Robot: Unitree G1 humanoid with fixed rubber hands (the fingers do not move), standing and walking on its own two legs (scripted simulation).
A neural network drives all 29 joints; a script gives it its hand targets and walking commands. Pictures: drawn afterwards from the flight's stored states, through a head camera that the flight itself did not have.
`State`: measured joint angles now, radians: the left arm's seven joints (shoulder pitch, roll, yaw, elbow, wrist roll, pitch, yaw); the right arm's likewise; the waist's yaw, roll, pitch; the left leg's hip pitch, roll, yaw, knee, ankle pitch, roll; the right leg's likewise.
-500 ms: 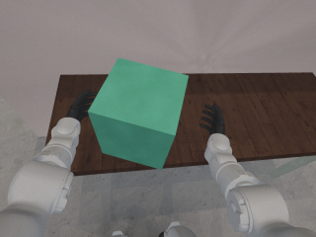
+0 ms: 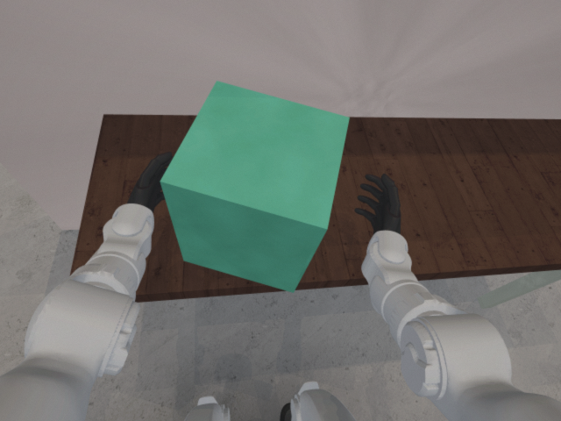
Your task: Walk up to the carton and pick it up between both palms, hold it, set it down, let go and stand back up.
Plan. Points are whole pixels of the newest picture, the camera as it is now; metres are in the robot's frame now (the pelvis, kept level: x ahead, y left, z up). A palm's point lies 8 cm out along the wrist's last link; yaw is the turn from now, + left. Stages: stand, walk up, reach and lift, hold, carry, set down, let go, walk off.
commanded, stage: reach and lift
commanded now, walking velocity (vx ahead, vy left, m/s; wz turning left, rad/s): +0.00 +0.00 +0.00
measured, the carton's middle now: (258, 196) +0.47 +0.00 -0.02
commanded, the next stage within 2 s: none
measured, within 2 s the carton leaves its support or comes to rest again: neither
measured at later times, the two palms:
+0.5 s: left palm (166, 201) +0.45 +0.15 +0.00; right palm (363, 231) +0.39 -0.16 +0.00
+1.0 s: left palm (168, 203) +0.45 +0.14 -0.01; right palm (361, 235) +0.38 -0.15 -0.01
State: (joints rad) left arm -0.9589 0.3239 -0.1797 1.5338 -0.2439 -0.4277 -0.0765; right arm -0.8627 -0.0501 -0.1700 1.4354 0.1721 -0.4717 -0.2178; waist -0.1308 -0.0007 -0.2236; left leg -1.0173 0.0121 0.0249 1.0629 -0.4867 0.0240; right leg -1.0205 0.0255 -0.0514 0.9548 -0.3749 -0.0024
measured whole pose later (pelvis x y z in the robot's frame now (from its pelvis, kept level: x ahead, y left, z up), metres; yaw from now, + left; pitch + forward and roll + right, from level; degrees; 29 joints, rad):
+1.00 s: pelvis +0.00 +0.01 +0.00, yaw +0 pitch +25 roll -5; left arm -1.02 0.22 0.23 1.60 0.06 -0.59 -0.04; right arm -0.89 0.06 -0.70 1.47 -0.31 -0.67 -0.22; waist -0.13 0.01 -0.15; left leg -1.03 0.01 0.02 1.08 -0.49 0.03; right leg -1.02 0.03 -0.05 0.95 -0.37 0.00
